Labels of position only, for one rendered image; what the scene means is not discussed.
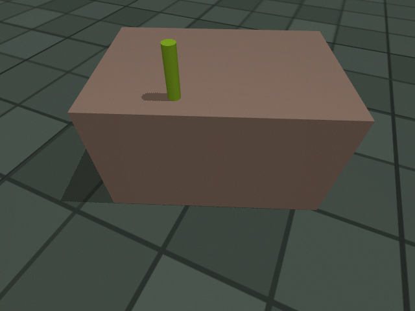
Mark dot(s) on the can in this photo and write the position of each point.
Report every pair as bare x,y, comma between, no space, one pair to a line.
170,64

